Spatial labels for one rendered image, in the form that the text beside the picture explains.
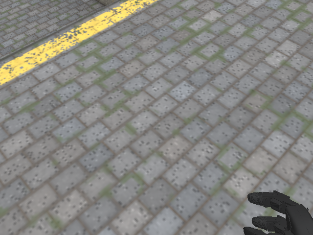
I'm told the robot right hand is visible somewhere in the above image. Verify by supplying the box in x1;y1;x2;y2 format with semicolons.
243;190;313;235

